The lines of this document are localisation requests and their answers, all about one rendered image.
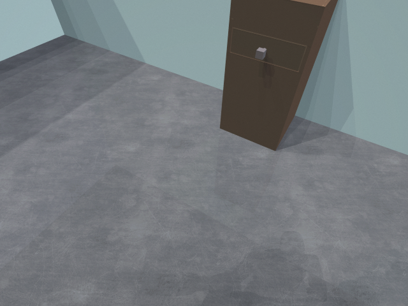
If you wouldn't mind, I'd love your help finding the drawer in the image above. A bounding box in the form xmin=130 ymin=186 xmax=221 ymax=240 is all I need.
xmin=231 ymin=27 xmax=307 ymax=71

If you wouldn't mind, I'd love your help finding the handle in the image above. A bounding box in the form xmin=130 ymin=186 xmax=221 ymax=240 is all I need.
xmin=255 ymin=47 xmax=266 ymax=60

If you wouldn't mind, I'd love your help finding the cabinet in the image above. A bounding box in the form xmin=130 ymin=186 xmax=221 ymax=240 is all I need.
xmin=220 ymin=0 xmax=338 ymax=151

